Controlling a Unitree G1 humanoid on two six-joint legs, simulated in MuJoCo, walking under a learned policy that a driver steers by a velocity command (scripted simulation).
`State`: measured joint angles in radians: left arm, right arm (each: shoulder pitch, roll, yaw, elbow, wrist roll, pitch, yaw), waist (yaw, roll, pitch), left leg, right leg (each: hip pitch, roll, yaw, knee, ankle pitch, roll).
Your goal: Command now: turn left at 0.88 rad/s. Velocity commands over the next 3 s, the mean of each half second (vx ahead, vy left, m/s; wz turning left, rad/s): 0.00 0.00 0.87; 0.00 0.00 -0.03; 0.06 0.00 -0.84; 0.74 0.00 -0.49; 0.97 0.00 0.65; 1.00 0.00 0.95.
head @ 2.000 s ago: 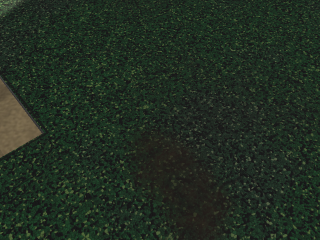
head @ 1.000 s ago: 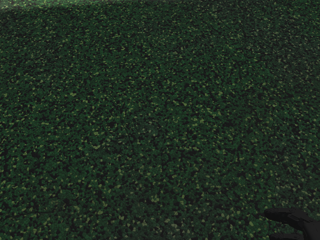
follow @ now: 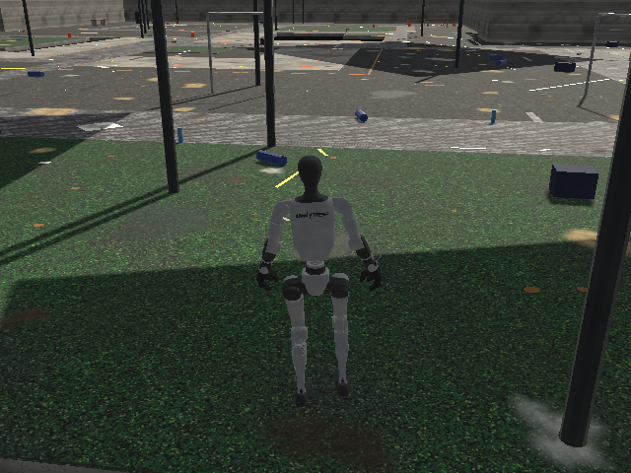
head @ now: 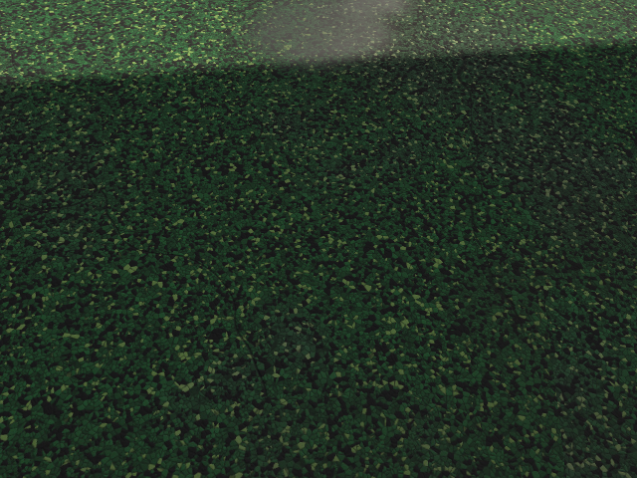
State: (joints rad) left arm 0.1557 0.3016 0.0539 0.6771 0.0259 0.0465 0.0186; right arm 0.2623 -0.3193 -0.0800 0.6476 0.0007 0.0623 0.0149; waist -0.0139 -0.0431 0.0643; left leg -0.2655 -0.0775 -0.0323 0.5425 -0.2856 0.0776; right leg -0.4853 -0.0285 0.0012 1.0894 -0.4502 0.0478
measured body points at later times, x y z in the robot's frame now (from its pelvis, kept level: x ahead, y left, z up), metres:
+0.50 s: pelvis +0.02 -0.04 +0.01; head +0.07 -0.05 +0.45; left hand +0.05 +0.28 -0.07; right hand +0.27 -0.25 -0.11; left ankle -0.05 +0.06 -0.66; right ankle +0.10 -0.12 -0.73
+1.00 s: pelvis +0.01 -0.03 +0.01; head +0.04 +0.00 +0.46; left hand -0.04 +0.26 -0.13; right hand +0.25 -0.20 -0.10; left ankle -0.05 +0.06 -0.73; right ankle +0.03 -0.13 -0.68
